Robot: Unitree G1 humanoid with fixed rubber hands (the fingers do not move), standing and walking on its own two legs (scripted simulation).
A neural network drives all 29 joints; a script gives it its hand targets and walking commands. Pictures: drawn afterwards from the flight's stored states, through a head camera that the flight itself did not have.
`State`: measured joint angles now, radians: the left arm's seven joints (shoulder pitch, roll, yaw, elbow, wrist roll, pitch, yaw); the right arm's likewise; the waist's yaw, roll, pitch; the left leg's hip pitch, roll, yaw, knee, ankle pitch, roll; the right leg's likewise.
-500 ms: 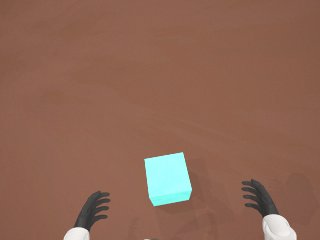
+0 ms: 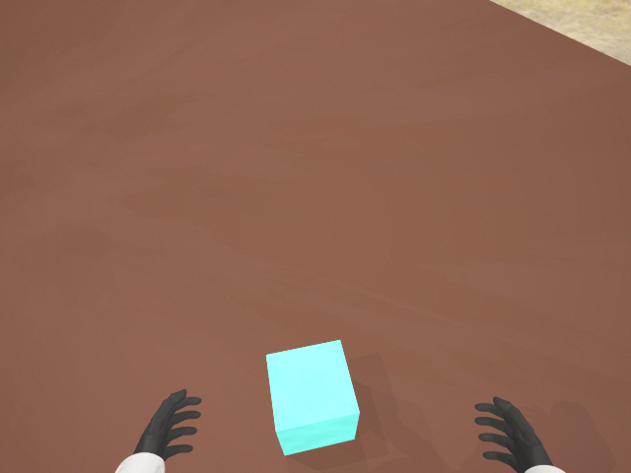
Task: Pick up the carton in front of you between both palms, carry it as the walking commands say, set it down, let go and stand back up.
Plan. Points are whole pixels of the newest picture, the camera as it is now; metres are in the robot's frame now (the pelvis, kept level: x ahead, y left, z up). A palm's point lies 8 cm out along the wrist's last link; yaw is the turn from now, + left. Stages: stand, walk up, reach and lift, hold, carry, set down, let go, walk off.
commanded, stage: let go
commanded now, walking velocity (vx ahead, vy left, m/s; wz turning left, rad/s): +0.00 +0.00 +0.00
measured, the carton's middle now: (311, 398) +0.43 +0.06 -0.65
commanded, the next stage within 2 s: stand in 0.06 s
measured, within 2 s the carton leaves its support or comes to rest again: neither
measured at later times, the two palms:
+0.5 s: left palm out of the picture +0.13 +0.30 -0.10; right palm out of the picture +0.12 -0.27 -0.08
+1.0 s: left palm out of the picture +0.10 +0.32 -0.11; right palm out of the picture +0.10 -0.28 -0.08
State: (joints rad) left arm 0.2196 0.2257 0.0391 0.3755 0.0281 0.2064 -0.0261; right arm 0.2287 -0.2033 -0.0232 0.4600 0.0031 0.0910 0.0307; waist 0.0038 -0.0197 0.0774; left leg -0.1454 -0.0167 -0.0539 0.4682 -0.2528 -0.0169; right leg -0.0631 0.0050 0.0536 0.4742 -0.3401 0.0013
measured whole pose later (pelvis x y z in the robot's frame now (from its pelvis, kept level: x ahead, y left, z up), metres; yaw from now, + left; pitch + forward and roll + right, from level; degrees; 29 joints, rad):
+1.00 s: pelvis +0.00 +0.02 +0.00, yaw +0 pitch -2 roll -1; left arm 0.19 0.37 0.02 0.87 0.03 0.00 0.02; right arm 0.15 -0.35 -0.02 0.91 -0.03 0.00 -0.02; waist 0.00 -0.03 0.02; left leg -0.19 -0.02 -0.04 0.46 -0.24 0.01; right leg -0.08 -0.01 0.05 0.40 -0.29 0.03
